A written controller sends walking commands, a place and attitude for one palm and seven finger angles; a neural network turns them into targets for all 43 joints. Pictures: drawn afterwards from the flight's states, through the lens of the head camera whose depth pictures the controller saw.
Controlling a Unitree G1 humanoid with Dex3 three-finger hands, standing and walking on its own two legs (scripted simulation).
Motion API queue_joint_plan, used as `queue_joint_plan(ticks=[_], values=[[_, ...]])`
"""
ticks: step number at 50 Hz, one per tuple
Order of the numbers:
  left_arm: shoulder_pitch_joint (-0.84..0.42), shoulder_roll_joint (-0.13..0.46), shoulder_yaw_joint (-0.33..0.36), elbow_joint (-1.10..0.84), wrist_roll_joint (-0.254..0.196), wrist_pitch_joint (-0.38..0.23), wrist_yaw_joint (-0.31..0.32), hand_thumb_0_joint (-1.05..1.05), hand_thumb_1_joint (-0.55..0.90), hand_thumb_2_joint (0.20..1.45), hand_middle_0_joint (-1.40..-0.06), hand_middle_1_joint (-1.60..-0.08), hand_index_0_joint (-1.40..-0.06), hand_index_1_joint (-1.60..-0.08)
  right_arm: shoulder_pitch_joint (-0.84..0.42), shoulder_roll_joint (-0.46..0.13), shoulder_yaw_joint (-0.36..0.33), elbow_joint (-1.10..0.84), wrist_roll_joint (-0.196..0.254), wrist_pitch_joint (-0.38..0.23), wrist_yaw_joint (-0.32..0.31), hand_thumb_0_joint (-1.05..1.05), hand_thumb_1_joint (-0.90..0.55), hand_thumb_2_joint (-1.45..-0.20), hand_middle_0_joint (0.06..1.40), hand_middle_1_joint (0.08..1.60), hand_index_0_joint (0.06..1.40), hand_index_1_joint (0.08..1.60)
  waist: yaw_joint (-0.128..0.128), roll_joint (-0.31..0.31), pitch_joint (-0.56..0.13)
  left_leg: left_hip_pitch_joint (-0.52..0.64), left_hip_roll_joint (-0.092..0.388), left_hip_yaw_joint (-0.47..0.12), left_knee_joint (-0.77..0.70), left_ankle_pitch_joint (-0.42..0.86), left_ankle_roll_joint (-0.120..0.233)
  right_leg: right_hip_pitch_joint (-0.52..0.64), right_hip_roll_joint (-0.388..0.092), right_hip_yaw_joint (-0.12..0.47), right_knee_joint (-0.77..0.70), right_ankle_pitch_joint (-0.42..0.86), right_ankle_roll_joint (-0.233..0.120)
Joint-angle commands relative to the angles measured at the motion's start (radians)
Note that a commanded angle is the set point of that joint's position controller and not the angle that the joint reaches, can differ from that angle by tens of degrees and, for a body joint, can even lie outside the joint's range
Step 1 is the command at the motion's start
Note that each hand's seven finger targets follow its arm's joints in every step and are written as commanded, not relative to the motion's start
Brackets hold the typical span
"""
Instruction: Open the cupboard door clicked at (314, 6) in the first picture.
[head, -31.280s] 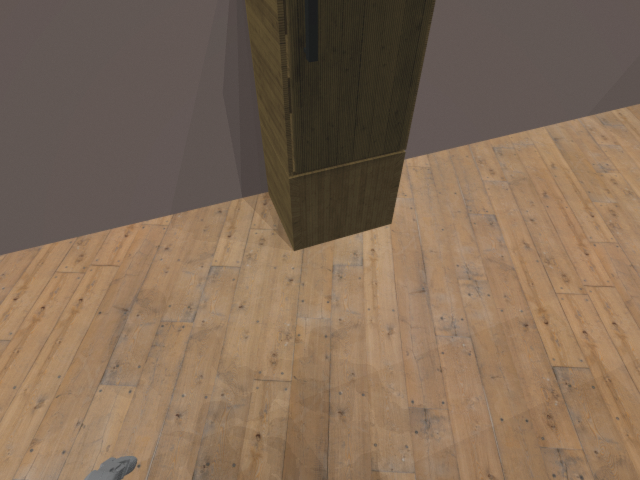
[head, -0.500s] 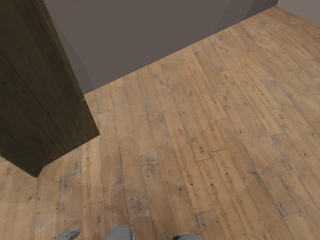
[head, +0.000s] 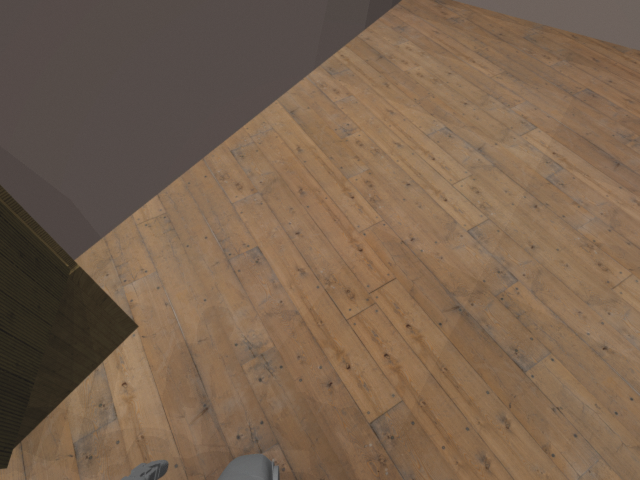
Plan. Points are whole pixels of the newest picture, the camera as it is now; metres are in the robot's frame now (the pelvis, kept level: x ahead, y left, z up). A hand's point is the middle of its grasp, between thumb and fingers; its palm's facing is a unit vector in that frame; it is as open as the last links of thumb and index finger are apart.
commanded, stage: walk to a spot facing it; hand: left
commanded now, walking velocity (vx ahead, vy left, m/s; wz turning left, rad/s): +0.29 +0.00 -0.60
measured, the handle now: out of the picture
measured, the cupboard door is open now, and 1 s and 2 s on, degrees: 41 41 41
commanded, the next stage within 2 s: turn to face it in 1.30 s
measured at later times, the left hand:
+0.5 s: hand (249, 346) +0.33 +0.14 -0.15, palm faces -0.37 -0.91 -0.17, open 7.4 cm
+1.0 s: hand (304, 286) +0.45 +0.05 -0.17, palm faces -0.42 -0.89 -0.19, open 7.3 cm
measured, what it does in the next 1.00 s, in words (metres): walks ahead, turning right: left foot, then right foot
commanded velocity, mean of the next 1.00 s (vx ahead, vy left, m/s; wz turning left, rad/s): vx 0.34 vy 0.00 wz -0.41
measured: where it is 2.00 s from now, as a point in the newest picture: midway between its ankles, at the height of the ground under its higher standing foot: (435, 328)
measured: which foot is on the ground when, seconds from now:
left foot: up 0.00-0.16, down 0.18-0.58, up 0.60-1.00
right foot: down 0.00-0.18, up 0.20-0.58, down 0.60-1.00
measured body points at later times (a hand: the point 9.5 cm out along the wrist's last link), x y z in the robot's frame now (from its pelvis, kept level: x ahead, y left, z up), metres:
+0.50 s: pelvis +0.13 +0.00 +0.01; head +0.19 -0.01 +0.45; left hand +0.34 +0.19 -0.14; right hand +0.00 -0.22 -0.13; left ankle +0.07 +0.14 -0.73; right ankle +0.19 -0.17 -0.69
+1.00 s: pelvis +0.35 -0.11 +0.00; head +0.39 -0.12 +0.45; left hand +0.47 +0.10 -0.16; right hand +0.34 -0.37 -0.13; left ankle +0.49 -0.05 -0.73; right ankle +0.22 -0.16 -0.73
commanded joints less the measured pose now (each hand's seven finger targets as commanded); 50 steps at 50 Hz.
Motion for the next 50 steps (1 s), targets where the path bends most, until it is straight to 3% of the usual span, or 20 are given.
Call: queue_joint_plan(ticks=[1,4,7,8,9,10,12,14,17,24,27,28,29,30,31,34,36,46,49,50], values=[[0.063,0.21,0.055,-0.031,0.003,-0.036,0.011,0.0,0.9,0.9,-0.2,-0.3,-0.2,-0.3,-0.087,-0.064,-0.02,-0.122,-0.005,-0.05,0.017,0.0,-0.9,-0.9,0.2,0.3,0.2,0.3,0.051,-0.161,-0.096,-0.076,-0.013,-0.016,-0.136,0.037,-0.007,0.131,-0.236,0.318,-0.252,0.052,-0.177],[0.061,0.224,0.06,-0.027,0.004,-0.037,-0.003,0.0,0.9,0.9,-0.2,-0.3,-0.2,-0.3,-0.068,-0.058,-0.02,-0.12,-0.003,-0.064,0.018,0.0,-0.9,-0.9,0.2,0.3,0.2,0.3,0.042,-0.2,-0.086,0.041,-0.056,0.006,-0.301,0.06,0.003,0.054,-0.21,0.349,-0.257,-0.099,-0.172],[-0.003,0.184,0.054,-0.041,-0.002,-0.036,-0.015,0.0,0.9,0.9,-0.2,-0.3,-0.2,-0.3,0.077,-0.088,-0.026,-0.065,-0.006,-0.085,0.002,0.0,-0.9,-0.9,0.2,0.3,0.2,0.3,-0.046,-0.107,-0.092,0.407,-0.067,0.031,-0.566,0.171,0.01,-0.204,-0.113,0.293,-0.152,-0.222,-0.099],[-0.008,0.115,0.038,-0.06,-0.008,-0.035,-0.022,0.0,0.9,0.9,-0.2,-0.3,-0.2,-0.3,0.174,-0.167,-0.041,-0.039,-0.014,-0.095,-0.013,0.0,-0.9,-0.9,0.2,0.3,0.2,0.3,-0.093,0.112,-0.129,0.561,0.094,-0.162,-0.681,0.005,0.055,-0.357,-0.015,0.195,0.049,-0.26,-0.049],[-0.03,0.07,0.027,-0.092,-0.015,-0.035,-0.029,0.0,0.9,0.9,-0.2,-0.3,-0.2,-0.3,0.286,-0.268,-0.062,-0.023,-0.037,-0.103,-0.02,0.0,-0.9,-0.9,0.2,0.3,0.2,0.3,-0.133,0.367,-0.171,0.62,0.39,-0.543,-0.825,-0.188,0.168,-0.505,0.083,-0.006,0.405,-0.361,0.015],[-0.106,0.104,0.036,-0.118,-0.005,-0.039,-0.035,0.0,0.9,0.9,-0.2,-0.3,-0.2,-0.3,0.279,-0.274,-0.057,-0.025,-0.032,-0.101,-0.027,0.0,-0.9,-0.9,0.2,0.3,0.2,0.3,-0.127,0.217,-0.111,0.518,0.464,-0.601,-0.889,-0.216,0.237,-0.528,-0.019,0.065,0.544,-0.305,0.007],[-0.121,0.09,0.042,-0.1,0.009,-0.05,-0.053,0.0,0.9,0.9,-0.2,-0.3,-0.2,-0.3,0.191,-0.21,-0.041,-0.057,-0.035,-0.115,-0.017,0.0,-0.9,-0.9,0.2,0.3,0.2,0.3,-0.075,0.034,-0.037,0.393,0.384,-0.451,-0.868,-0.025,0.238,-0.513,-0.076,0.04,0.636,-0.164,0.018],[-0.087,0.062,0.036,-0.073,0.012,-0.035,-0.068,0.0,0.9,0.9,-0.2,-0.3,-0.2,-0.3,0.138,-0.149,-0.016,-0.051,-0.029,-0.122,-0.018,0.0,-0.9,-0.9,0.2,0.3,0.2,0.3,-0.023,0.122,0.0,0.382,0.285,-0.214,-0.852,0.189,0.169,-0.5,-0.105,0.008,0.621,-0.037,0.036],[-0.097,0.033,0.017,-0.067,0.006,-0.028,-0.078,0.0,0.9,0.9,-0.2,-0.3,-0.2,-0.3,0.195,-0.123,-0.006,-0.017,-0.023,-0.131,-0.023,0.0,-0.9,-0.9,0.2,0.3,0.2,0.3,-0.026,0.181,-0.07,0.486,0.219,-0.002,-0.78,0.552,0.134,-0.472,-0.094,-0.058,0.508,0.025,0.043],[-0.214,0.039,0.008,-0.086,0.003,-0.024,-0.077,0.0,0.9,0.9,-0.2,-0.3,-0.2,-0.3,0.244,-0.134,-0.006,0.025,-0.033,-0.121,-0.013,0.0,-0.9,-0.9,0.2,0.3,0.2,0.3,-0.039,0.147,-0.022,0.442,0.253,0.124,-0.766,0.61,0.134,-0.288,-0.056,-0.146,0.182,0.061,0.003],[-0.053,0.079,0.021,-0.037,0.005,-0.034,-0.066,0.0,0.9,0.9,-0.2,-0.3,-0.2,-0.3,0.217,-0.155,-0.002,0.032,-0.027,-0.115,-0.012,0.0,-0.9,-0.9,0.2,0.3,0.2,0.3,0.055,0.108,-0.086,0.391,0.242,0.178,-0.517,0.944,0.112,-0.001,0.023,-0.197,0.093,0.025,-0.057],[0.132,0.124,0.039,0.019,0.008,-0.046,-0.057,0.0,0.9,0.9,-0.2,-0.3,-0.2,-0.3,0.163,-0.157,0.0,0.016,-0.014,-0.117,-0.009,0.0,-0.9,-0.9,0.2,0.3,0.2,0.3,0.151,0.057,-0.17,0.254,0.206,0.21,-0.296,0.938,0.075,0.285,0.018,-0.156,0.035,0.061,-0.09],[0.301,0.262,0.077,0.057,0.014,-0.06,-0.039,0.0,0.9,0.9,-0.2,-0.3,-0.2,-0.3,0.141,-0.098,0.013,-0.025,0.008,-0.12,0.004,0.0,-0.9,-0.9,0.2,0.3,0.2,0.3,0.223,-0.219,-0.296,-0.06,0.069,0.243,0.072,0.445,0.028,0.57,-0.241,0.237,-0.075,-0.047,-0.19],[0.329,0.322,0.087,0.071,-0.013,-0.058,-0.025,0.0,0.9,0.9,-0.2,-0.3,-0.2,-0.3,0.094,-0.071,0.016,-0.065,0.021,-0.121,0.001,0.0,-0.9,-0.9,0.2,0.3,0.2,0.3,0.199,-0.321,-0.331,-0.255,-0.033,0.093,0.354,-0.117,0.015,0.58,-0.435,0.609,-0.256,0.027,-0.259],[0.251,0.296,0.084,0.054,-0.023,-0.05,-0.009,0.0,0.9,0.9,-0.2,-0.3,-0.2,-0.3,0.04,-0.097,0.007,-0.062,0.015,-0.113,0.0,0.0,-0.9,-0.9,0.2,0.3,0.2,0.3,0.167,-0.152,-0.197,-0.313,0.032,-0.054,0.387,-0.049,0.04,0.463,-0.429,0.563,-0.29,-0.045,-0.263],[-0.003,0.159,0.031,-0.018,-0.01,-0.058,0.001,0.0,0.9,0.9,-0.2,-0.3,-0.2,-0.3,0.083,-0.064,-0.001,-0.008,-0.009,-0.084,0.003,0.0,-0.9,-0.9,0.2,0.3,0.2,0.3,0.012,-0.143,-0.056,-0.138,0.106,-0.06,0.198,0.123,0.011,0.01,-0.304,0.27,-0.364,-0.128,-0.173],[-0.021,0.14,0.027,-0.012,-0.001,-0.072,0.001,0.0,0.9,0.9,-0.2,-0.3,-0.2,-0.3,0.148,-0.029,0.002,0.022,-0.016,-0.069,0.011,0.0,-0.9,-0.9,0.2,0.3,0.2,0.3,-0.031,-0.144,-0.078,-0.038,0.083,-0.023,0.07,0.163,0.008,-0.051,-0.238,0.16,-0.362,-0.03,-0.158],[0.158,0.125,0.028,0.101,-0.007,-0.101,-0.003,0.0,0.9,0.9,-0.2,-0.3,-0.2,-0.3,-0.098,-0.007,-0.002,-0.041,-0.011,-0.108,0.031,0.0,-0.9,-0.9,0.2,0.3,0.2,0.3,0.047,-0.135,-0.081,-0.05,-0.005,0.016,-0.408,0.249,0.02,0.22,-0.227,0.181,-0.263,0.314,-0.161],[0.127,0.113,0.027,0.1,-0.017,-0.1,-0.001,0.0,0.9,0.9,-0.2,-0.3,-0.2,-0.3,0.057,-0.06,-0.012,0.023,-0.018,-0.126,0.015,0.0,-0.9,-0.9,0.2,0.3,0.2,0.3,-0.045,-0.055,-0.134,0.302,-0.032,0.026,-0.585,0.335,0.058,0.086,-0.15,0.097,-0.036,0.436,-0.098],[0.14,0.077,0.022,0.083,-0.02,-0.098,-0.006,0.0,0.9,0.9,-0.2,-0.3,-0.2,-0.3,0.199,-0.151,-0.035,0.06,-0.03,-0.133,0.006,0.0,-0.9,-0.9,0.2,0.3,0.2,0.3,-0.095,0.106,-0.231,0.544,0.147,-0.222,-0.615,0.291,0.137,-0.113,-0.066,0.036,0.205,0.252,-0.05]])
